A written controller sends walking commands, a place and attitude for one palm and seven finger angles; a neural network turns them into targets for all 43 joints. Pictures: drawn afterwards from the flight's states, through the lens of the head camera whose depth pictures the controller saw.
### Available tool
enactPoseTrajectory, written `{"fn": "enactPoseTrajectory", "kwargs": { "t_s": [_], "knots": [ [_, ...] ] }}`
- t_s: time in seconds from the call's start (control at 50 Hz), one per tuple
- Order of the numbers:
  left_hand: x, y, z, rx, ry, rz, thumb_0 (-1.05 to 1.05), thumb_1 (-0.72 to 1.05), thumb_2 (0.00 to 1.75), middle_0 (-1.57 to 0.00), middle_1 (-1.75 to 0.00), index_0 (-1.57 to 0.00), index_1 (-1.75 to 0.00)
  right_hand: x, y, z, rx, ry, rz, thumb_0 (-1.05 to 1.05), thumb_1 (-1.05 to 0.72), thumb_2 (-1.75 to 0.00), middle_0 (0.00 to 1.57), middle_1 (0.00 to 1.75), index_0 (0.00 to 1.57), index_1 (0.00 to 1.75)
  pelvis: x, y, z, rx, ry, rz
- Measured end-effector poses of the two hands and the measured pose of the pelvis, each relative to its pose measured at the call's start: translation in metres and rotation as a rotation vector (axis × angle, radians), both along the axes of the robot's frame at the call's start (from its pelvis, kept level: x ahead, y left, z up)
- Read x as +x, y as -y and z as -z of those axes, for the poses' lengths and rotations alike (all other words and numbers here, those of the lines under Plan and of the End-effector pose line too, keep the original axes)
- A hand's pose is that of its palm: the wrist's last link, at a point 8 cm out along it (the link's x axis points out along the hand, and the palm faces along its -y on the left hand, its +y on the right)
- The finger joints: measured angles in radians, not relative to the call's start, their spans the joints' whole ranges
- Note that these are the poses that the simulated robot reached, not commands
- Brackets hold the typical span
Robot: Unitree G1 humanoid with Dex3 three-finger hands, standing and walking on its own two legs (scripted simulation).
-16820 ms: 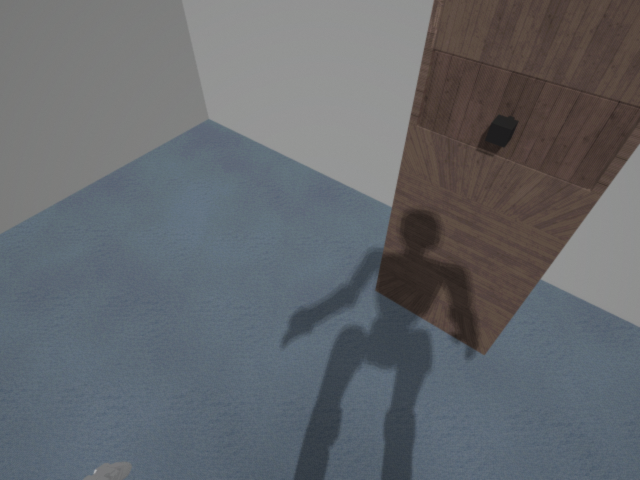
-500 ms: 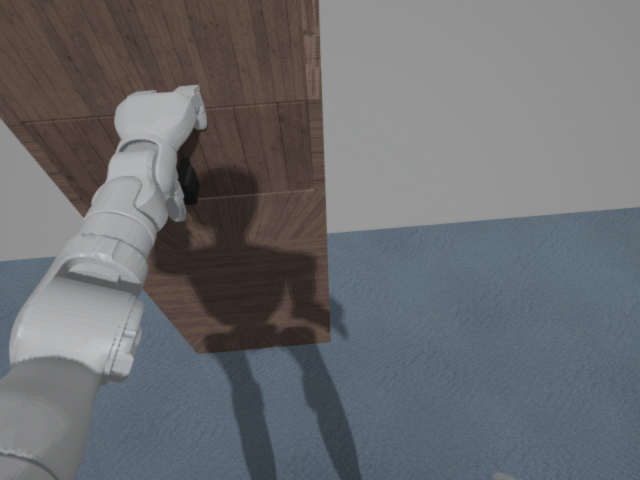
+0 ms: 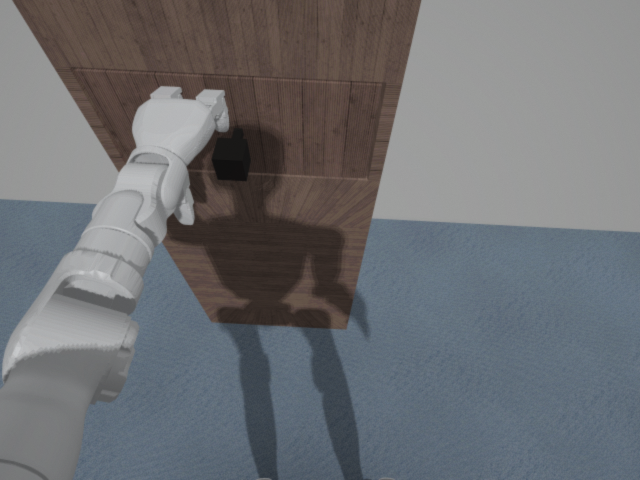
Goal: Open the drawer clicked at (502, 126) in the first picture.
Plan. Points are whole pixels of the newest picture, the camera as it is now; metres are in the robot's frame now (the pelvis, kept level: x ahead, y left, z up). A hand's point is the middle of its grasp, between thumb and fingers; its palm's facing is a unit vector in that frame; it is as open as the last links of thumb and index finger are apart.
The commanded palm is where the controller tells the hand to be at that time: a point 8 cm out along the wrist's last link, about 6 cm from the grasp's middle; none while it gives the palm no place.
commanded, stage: lower the fingers behind the handle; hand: left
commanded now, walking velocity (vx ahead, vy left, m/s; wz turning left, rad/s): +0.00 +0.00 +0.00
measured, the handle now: (234, 149) +0.54 +0.12 +0.07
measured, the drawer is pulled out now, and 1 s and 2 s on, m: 0.00 0.00 0.00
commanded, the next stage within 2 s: close the thumb around the handle in 0.94 s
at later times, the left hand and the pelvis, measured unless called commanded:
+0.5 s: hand (199, 177) +0.50 +0.16 +0.05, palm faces -0.10 -0.01 -0.99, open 13.7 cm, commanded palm +0.49 +0.15 +0.11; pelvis -0.02 -0.01 -0.01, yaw -1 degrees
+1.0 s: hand (200, 177) +0.50 +0.16 +0.05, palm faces -0.08 -0.02 -1.00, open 13.8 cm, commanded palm +0.49 +0.15 +0.11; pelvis -0.01 -0.01 -0.01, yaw -1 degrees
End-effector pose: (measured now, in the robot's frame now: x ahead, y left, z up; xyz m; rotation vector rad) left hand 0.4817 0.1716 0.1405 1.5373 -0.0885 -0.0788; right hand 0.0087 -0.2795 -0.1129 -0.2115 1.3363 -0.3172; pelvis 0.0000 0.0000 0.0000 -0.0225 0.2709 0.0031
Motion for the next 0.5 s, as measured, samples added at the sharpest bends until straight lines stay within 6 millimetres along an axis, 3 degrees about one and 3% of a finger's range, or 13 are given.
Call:
{"fn": "enactPoseTrajectory", "kwargs": {
  "t_s": [0.16,0.26,0.34,0.44,0.5],
  "knots": [
    [0.001,0.007,-0.004,0.001,-0.011,-0.079,0.0,-0.48,0.3,-0.36,-1.24,-0.36,-1.25,0.021,-0.028,0.015,0.103,0.037,-0.007,0.0,-0.9,-0.89,0.2,0.3,0.2,0.3,0.003,0.0,0.001,0.005,0.003,0.011],
    [0.0,0.009,-0.004,0.006,-0.027,-0.098,0.0,-0.48,0.3,-0.34,-1.22,-0.34,-1.25,0.022,-0.027,0.014,0.1,0.064,-0.008,0.0,-0.9,-0.89,0.2,0.3,0.21,0.3,-0.004,0.005,0.002,0.008,0.005,0.012],
    [-0.001,0.01,0.001,0.035,-0.051,-0.096,0.0,-0.48,0.3,-0.33,-1.21,-0.31,-1.26,0.013,-0.016,0.011,0.069,0.063,-0.001,0.0,-0.9,-0.89,0.2,0.3,0.21,0.3,-0.011,0.008,0.004,0.009,-0.001,0.014],
    [-0.002,0.01,0.03,0.03,-0.139,-0.095,0.0,-0.49,0.3,-0.32,-1.2,-0.3,-1.24,-0.011,0.002,0.008,0.015,0.03,0.027,0.0,-0.9,-0.89,0.2,0.3,0.21,0.3,-0.017,0.012,0.007,0.01,-0.014,0.021],
    [-0.001,0.008,0.03,0.03,-0.109,-0.066,0.0,-0.48,0.3,-0.32,-1.2,-0.33,-1.24,-0.028,0.011,0.007,-0.018,-0.006,0.042,0.0,-0.9,-0.89,0.2,0.3,0.21,0.3,-0.018,0.014,0.01,0.011,-0.028,0.024]
  ]
}}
